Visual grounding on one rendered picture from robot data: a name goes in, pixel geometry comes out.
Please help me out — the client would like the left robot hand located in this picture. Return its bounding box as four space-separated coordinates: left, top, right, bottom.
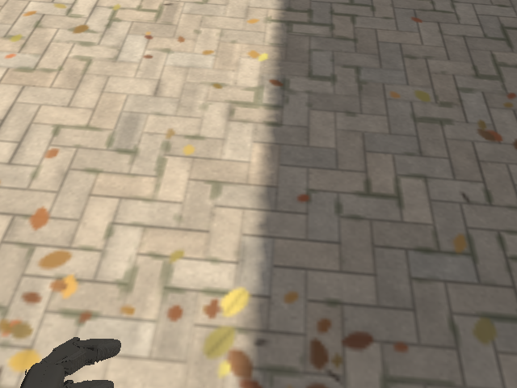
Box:
20 337 121 388

